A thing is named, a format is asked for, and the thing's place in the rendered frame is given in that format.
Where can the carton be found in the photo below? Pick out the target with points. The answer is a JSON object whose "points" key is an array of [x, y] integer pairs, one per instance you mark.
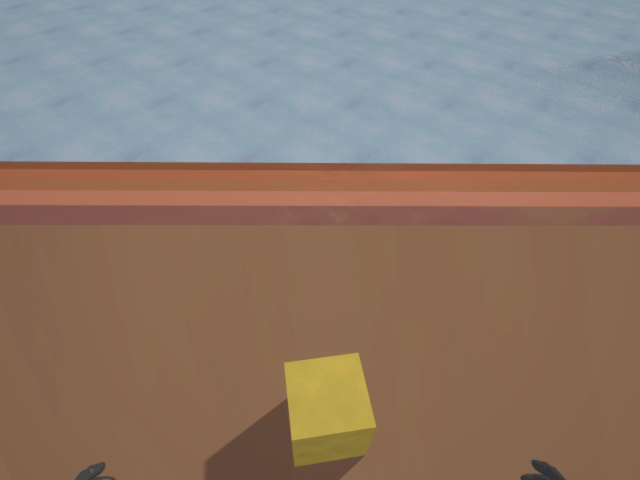
{"points": [[330, 413]]}

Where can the robot right hand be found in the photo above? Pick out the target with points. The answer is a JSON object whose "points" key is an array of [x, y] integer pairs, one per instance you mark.
{"points": [[548, 472]]}

